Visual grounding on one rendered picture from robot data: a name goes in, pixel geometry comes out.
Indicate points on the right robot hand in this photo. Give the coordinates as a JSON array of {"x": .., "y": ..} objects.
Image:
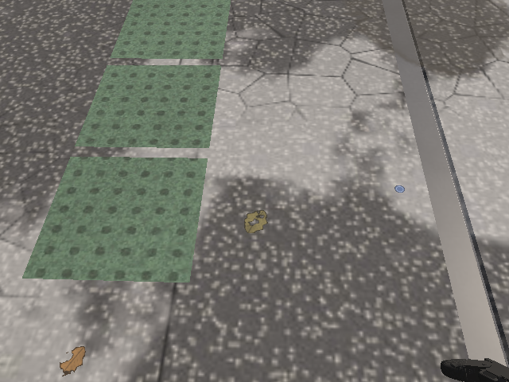
[{"x": 475, "y": 371}]

